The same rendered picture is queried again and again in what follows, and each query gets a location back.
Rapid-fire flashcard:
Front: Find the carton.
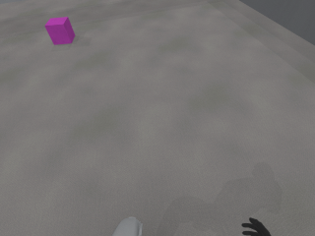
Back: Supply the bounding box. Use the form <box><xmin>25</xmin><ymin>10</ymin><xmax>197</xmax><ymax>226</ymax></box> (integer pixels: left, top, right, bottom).
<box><xmin>45</xmin><ymin>17</ymin><xmax>75</xmax><ymax>45</ymax></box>

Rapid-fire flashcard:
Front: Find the left robot thigh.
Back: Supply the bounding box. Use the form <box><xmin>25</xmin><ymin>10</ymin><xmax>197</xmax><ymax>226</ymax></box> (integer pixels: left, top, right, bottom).
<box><xmin>111</xmin><ymin>218</ymin><xmax>143</xmax><ymax>236</ymax></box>

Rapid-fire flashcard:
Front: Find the robot right hand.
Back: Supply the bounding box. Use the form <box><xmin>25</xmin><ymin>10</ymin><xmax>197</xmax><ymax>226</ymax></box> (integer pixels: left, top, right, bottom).
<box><xmin>241</xmin><ymin>217</ymin><xmax>271</xmax><ymax>236</ymax></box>

